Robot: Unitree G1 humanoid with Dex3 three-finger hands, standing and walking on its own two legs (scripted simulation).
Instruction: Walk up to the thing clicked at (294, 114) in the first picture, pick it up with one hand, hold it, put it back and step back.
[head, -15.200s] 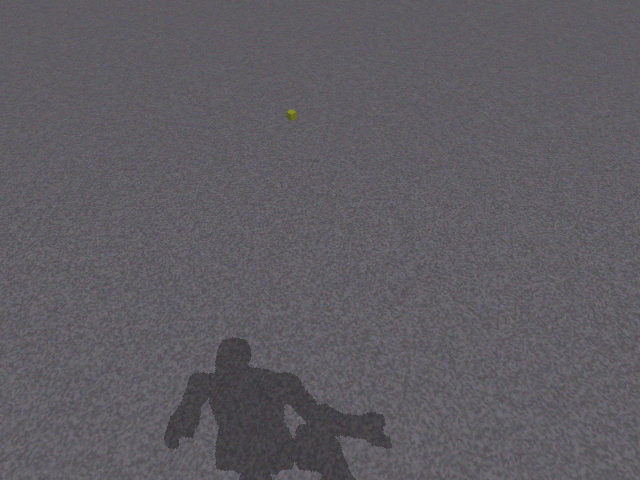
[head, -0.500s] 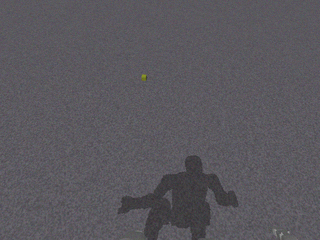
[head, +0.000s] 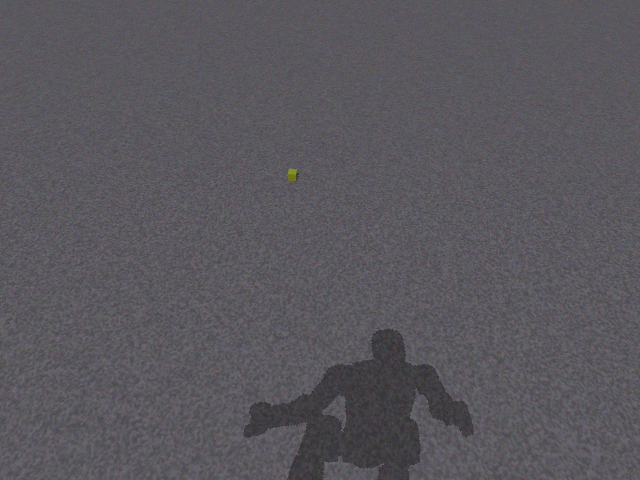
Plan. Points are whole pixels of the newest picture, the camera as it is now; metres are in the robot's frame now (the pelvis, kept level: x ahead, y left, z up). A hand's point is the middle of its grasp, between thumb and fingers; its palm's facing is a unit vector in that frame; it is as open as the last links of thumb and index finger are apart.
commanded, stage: stand
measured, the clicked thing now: (292, 174) +1.52 +0.16 -0.76
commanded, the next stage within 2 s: none
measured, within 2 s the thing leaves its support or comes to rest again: neither
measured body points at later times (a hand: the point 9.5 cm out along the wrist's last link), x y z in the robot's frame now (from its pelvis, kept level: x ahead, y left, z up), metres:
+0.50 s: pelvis +0.00 -0.02 +0.00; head +0.01 -0.02 +0.45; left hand +0.08 +0.28 -0.13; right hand +0.07 -0.32 -0.13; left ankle +0.04 +0.12 -0.74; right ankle +0.00 -0.15 -0.74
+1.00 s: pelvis +0.01 -0.02 +0.00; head +0.02 -0.02 +0.45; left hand +0.10 +0.28 -0.13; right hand +0.08 -0.33 -0.13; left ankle +0.04 +0.12 -0.74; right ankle +0.00 -0.15 -0.74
